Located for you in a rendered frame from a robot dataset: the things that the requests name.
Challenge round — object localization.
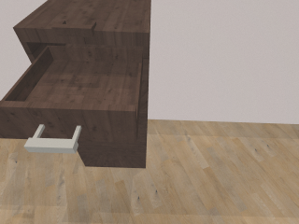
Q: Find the drawer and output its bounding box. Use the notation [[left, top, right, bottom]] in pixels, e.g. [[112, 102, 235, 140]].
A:
[[0, 45, 143, 143]]

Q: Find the handle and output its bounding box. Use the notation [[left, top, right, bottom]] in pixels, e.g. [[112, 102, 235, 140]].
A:
[[51, 23, 94, 37], [24, 124, 82, 154]]

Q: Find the cabinet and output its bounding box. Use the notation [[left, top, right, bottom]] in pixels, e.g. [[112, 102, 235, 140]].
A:
[[13, 0, 151, 169]]

